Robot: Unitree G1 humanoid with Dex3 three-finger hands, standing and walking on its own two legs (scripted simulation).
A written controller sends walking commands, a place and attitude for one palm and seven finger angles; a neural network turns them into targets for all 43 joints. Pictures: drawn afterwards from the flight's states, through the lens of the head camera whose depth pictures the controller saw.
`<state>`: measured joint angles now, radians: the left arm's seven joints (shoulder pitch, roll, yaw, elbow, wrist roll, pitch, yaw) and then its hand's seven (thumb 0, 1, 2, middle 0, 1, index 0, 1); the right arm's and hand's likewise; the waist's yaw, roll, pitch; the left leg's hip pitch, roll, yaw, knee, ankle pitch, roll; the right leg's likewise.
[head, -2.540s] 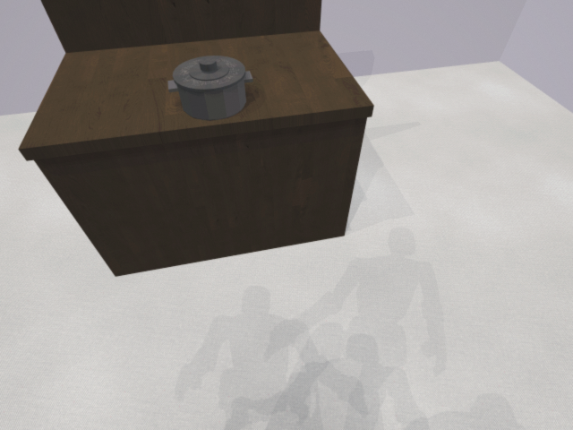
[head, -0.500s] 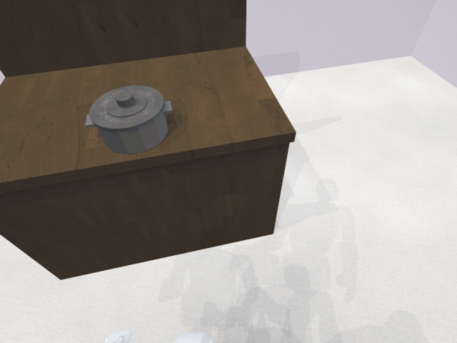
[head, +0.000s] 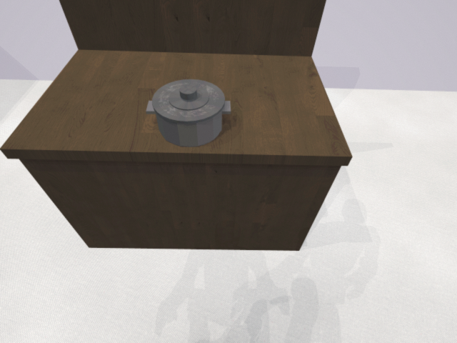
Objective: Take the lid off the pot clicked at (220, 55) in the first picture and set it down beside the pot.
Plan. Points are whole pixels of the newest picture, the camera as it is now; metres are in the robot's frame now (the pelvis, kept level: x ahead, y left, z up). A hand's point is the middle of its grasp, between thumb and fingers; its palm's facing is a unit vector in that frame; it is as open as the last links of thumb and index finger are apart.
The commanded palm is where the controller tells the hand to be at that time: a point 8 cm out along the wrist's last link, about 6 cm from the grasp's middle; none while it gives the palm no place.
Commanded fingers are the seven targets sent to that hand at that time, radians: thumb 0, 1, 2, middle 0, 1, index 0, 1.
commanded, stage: take the last steps up to it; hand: left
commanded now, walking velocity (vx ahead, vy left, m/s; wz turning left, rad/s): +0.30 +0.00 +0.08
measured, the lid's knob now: (188, 92) +0.73 +0.18 +0.03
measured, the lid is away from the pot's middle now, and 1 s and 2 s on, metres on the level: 0.00 0.00 0.00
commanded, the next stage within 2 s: come to a stop and stand still in 0.68 s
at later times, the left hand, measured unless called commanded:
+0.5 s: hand out of the picture +0.02 +0.13 -0.16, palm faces +0.17 -0.97 -0.15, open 7.4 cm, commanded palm none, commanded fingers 0.00 0.90 0.90 -0.20 -0.30 -0.20 -0.30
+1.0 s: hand (153, 262) +0.31 +0.21 -0.17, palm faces +0.04 -0.97 -0.22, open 7.3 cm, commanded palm none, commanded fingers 0.00 0.90 0.90 -0.20 -0.30 -0.20 -0.30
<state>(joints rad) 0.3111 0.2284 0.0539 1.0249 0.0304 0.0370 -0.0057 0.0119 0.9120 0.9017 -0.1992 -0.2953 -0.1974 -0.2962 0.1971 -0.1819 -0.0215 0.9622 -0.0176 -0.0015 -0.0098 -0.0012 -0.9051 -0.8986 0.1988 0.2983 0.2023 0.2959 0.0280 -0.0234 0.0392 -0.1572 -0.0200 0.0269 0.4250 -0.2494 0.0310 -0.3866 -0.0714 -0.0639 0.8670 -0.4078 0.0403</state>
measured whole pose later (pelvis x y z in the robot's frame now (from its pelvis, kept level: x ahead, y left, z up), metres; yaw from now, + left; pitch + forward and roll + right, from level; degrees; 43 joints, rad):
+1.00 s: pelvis +0.25 +0.03 -0.01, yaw +1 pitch -2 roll +2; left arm 0.18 0.16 0.03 1.04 0.02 -0.02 0.04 0.00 0.92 0.90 -0.20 -0.30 -0.20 -0.30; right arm 0.26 -0.14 -0.02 1.10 -0.01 -0.01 -0.03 0.00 -0.92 -0.90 0.20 0.30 0.20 0.30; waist -0.01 -0.01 0.04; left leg -0.15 -0.02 0.14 0.49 -0.30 0.03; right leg -0.29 -0.05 -0.04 0.55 -0.21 0.00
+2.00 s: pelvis +0.24 +0.02 -0.01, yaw +2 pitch -1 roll +1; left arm 0.34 0.12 -0.01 1.07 0.02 -0.02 0.04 0.01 0.91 0.90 -0.20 -0.30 -0.20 -0.30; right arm 0.34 -0.15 0.00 1.05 -0.01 -0.01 -0.02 0.00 -0.91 -0.90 0.20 0.30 0.20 0.30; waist 0.00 0.03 -0.01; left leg -0.19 0.00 0.12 0.50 -0.30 0.03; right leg -0.31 -0.03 -0.05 0.53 -0.21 -0.01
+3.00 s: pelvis +0.26 +0.02 +0.00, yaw +2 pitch -1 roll +0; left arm 0.37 0.15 -0.01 0.85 -0.03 0.05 0.09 0.03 0.94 0.90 -0.21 -0.30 -0.21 -0.30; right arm 0.33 -0.13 0.02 1.07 0.02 -0.07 -0.03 0.00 -0.91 -0.90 0.20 0.30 0.20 0.30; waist 0.01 0.01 0.07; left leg -0.13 0.02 0.11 0.47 -0.32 0.02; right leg -0.24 -0.01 -0.07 0.48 -0.22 -0.02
